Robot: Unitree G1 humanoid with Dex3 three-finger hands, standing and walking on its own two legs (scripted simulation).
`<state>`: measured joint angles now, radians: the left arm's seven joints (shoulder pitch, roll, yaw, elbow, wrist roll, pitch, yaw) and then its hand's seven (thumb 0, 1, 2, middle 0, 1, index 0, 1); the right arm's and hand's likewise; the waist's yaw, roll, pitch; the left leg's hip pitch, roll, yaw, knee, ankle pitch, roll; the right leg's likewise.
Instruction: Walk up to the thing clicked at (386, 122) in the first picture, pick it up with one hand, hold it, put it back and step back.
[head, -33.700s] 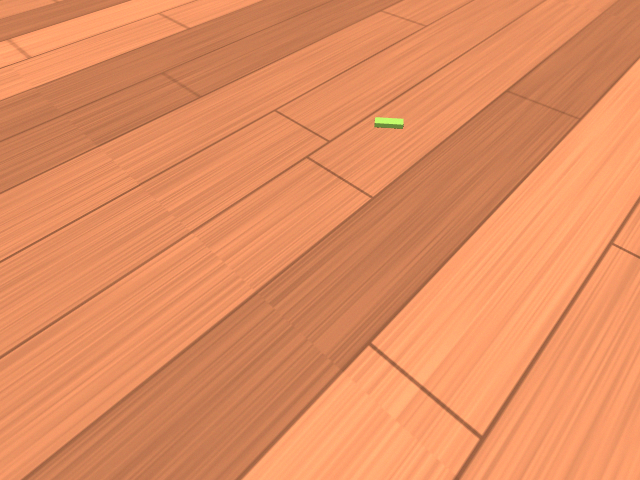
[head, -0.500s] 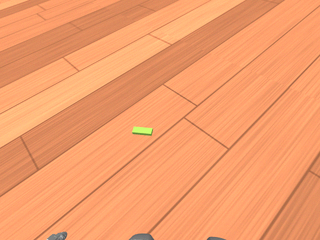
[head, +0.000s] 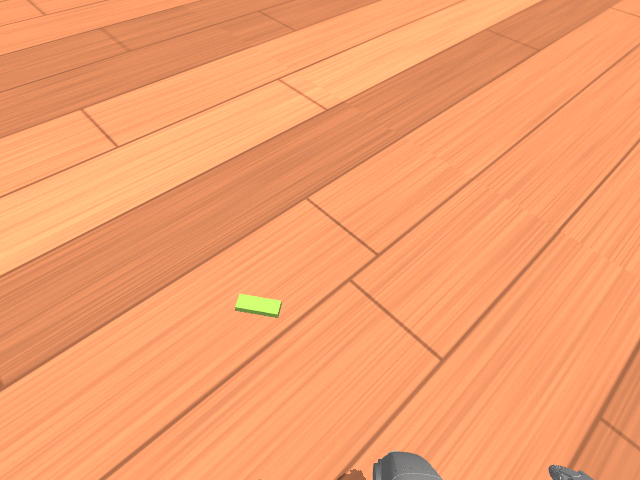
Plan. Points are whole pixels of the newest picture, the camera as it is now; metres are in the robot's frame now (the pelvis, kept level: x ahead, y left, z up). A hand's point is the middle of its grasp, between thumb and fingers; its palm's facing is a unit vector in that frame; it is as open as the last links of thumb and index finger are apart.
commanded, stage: walk up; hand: left
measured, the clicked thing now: (258, 305) +0.75 +0.23 -0.76
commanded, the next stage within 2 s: none
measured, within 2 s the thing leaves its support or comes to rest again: neither
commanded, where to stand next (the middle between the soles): +0.41 -0.01 m, yaw +0 degrees
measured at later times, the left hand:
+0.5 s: hand (174, 392) +0.24 +0.24 -0.12, palm faces -0.02 -0.92 -0.40, open 7.4 cm
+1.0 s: hand (171, 331) +0.36 +0.28 -0.17, palm faces -0.03 -0.93 -0.36, open 7.4 cm
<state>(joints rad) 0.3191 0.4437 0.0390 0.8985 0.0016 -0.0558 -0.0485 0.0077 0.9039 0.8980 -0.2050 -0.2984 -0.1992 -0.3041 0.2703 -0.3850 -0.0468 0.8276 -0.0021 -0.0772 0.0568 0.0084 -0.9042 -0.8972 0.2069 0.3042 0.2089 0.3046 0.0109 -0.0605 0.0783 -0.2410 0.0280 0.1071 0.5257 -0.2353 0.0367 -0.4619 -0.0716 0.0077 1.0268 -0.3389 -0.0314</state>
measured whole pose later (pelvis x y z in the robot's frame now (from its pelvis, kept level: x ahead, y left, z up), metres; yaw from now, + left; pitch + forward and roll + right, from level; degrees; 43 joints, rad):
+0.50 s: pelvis +0.18 -0.04 +0.00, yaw +0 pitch -2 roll +0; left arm 0.30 0.38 0.03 0.85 0.01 -0.09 -0.05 0.00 0.90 0.90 -0.21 -0.30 -0.20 -0.30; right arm 0.31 -0.43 -0.06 0.88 -0.02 -0.02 0.07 0.01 -0.91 -0.90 0.20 0.30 0.21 0.30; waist 0.02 0.07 0.07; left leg -0.47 0.08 0.00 0.87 -0.32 0.01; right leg -0.22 -0.02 -0.08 0.48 -0.22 -0.04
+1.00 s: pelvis +0.30 +0.01 -0.01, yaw +0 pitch -3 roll +0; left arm 0.23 0.41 0.03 0.94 0.00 -0.01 0.00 0.00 0.90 0.90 -0.20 -0.30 -0.20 -0.30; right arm 0.20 -0.38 -0.01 0.86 0.00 -0.04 0.01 0.01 -0.90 -0.90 0.21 0.30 0.21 0.30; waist 0.01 -0.03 0.13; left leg -0.30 0.05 0.09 0.64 -0.29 0.02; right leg -0.39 -0.05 -0.01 0.76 -0.31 -0.02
